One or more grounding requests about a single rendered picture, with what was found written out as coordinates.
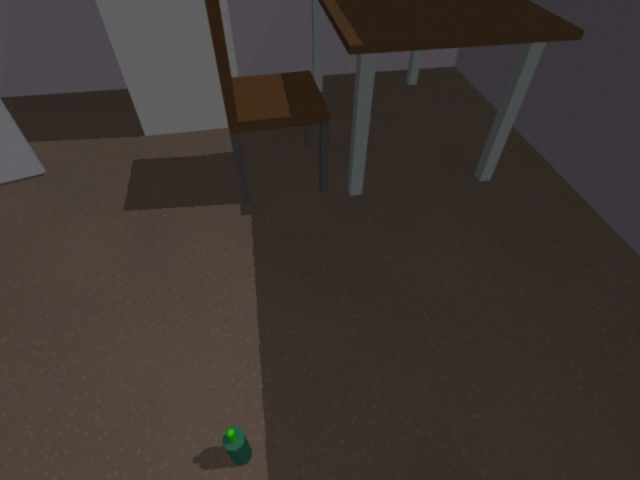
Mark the chair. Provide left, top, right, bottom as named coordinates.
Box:
left=205, top=0, right=330, bottom=203

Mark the bottle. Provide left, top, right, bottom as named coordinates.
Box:
left=222, top=427, right=252, bottom=466

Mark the table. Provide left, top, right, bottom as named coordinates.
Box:
left=312, top=0, right=585, bottom=196

